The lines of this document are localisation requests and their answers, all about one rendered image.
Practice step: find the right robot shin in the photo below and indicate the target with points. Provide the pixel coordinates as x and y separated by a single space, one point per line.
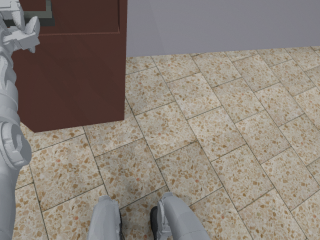
164 231

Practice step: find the left robot thigh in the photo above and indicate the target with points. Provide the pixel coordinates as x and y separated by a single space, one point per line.
104 220

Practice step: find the handle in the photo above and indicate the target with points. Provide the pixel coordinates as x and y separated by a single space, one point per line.
46 18

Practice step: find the robot left forearm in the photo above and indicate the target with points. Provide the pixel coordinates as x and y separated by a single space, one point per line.
8 90

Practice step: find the left robot hand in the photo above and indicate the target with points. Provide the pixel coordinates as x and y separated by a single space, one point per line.
19 36

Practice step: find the drawer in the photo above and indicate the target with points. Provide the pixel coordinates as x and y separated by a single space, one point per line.
77 16

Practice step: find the left robot upper arm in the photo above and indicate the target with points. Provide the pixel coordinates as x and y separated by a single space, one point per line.
15 152

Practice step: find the cabinet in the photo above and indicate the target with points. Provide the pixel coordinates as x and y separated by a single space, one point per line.
73 79

